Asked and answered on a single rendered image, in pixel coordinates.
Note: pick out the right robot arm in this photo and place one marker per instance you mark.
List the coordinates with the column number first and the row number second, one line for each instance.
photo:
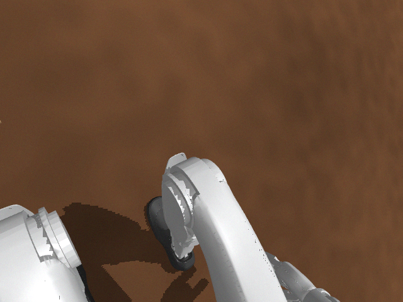
column 319, row 295

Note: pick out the left robot foot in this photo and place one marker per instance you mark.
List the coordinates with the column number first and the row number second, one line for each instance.
column 82, row 274

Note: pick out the right robot hand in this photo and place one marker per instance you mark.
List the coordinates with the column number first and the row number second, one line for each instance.
column 290, row 278

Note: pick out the right robot foot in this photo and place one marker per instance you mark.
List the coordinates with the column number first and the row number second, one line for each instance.
column 162, row 233

